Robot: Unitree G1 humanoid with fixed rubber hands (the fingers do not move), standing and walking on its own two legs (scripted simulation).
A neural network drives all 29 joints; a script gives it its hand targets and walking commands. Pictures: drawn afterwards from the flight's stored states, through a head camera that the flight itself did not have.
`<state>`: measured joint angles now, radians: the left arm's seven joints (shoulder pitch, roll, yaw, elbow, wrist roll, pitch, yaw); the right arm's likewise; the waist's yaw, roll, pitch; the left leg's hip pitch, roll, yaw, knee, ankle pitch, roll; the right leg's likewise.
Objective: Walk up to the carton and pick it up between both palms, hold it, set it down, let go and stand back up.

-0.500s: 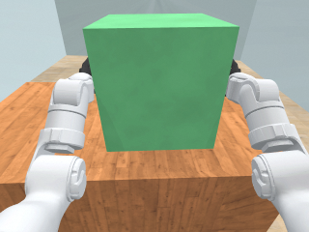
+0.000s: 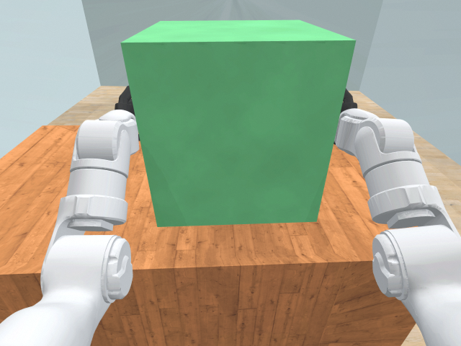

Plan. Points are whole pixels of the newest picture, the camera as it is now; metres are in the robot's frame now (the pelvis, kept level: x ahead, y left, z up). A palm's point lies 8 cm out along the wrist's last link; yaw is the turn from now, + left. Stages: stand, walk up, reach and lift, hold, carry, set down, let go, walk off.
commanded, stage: hold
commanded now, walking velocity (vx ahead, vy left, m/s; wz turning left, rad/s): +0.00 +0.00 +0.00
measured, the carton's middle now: (233, 115) +0.40 +0.01 +0.30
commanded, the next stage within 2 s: set down in 0.48 s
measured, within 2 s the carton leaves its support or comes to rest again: neither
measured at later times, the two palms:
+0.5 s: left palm (130, 121) +0.37 +0.17 +0.30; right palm (348, 121) +0.36 -0.18 +0.31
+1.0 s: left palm (136, 140) +0.40 +0.18 +0.25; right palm (328, 142) +0.40 -0.17 +0.25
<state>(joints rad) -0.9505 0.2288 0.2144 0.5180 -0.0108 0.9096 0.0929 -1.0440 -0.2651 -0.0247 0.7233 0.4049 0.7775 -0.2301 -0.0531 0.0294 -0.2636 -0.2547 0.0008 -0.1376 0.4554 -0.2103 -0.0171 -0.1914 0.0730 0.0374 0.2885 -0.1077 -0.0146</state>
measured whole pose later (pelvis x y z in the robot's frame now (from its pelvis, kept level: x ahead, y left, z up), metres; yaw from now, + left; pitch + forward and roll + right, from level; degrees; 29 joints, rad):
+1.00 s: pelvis +0.01 -0.01 +0.00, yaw +2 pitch +1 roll -2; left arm -0.93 0.23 0.22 0.71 -0.01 0.61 0.08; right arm -0.99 -0.19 -0.06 0.86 0.29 0.49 -0.17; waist -0.08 0.01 -0.20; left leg -0.24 -0.01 -0.17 0.40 -0.18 -0.02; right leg -0.18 0.06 0.01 0.28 -0.12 -0.02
